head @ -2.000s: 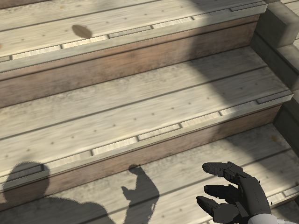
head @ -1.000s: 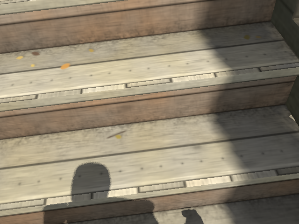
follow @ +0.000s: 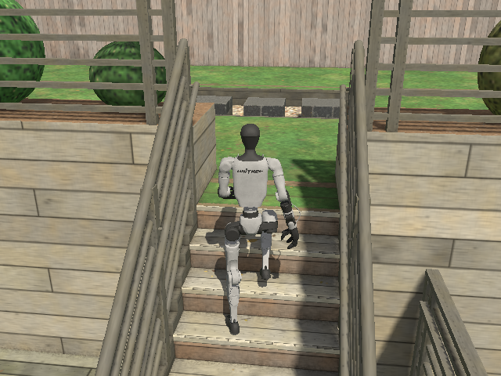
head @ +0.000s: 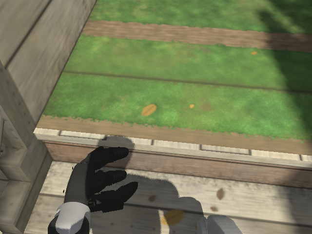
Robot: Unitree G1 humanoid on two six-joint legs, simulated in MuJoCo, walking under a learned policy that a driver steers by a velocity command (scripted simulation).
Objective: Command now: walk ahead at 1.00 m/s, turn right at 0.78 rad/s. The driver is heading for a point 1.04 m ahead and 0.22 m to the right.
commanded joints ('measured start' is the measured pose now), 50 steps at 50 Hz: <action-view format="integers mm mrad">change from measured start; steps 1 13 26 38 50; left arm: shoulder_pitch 524 582 308 641 116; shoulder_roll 134 247 80 140 248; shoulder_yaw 47 122 86 100 115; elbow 94 336 38 72 208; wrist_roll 29 35 72 -1 5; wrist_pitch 26 -119 -71 7 -190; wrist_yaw -16 -2 -36 -3 14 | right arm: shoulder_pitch -210 -651 -252 -136 -67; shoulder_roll -340 122 75 -374 -16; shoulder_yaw -78 76 -41 -120 -24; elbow -213 -751 -245 -163 -249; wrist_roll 38 -111 -51 55 -15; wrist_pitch -26 25 2 -33 48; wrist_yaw -29 -10 -1 45 83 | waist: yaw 250 47 67 343 -47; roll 137 -59 -93 104 -144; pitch -353 213 -10 -451 -120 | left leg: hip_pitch -48 -1379 -229 -216 -501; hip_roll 208 -83 227 67 -16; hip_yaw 39 -276 -633 -114 -256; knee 373 2110 353 321 1088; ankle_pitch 1914 -734 -566 1137 -402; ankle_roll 171 21 106 59 -181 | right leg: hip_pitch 788 940 49 1339 662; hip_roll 92 -54 -3 43 -289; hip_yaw -103 593 298 -20 126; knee -319 -1474 469 -734 -1471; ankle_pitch -186 432 141 337 71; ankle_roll -2 -107 2 70 -1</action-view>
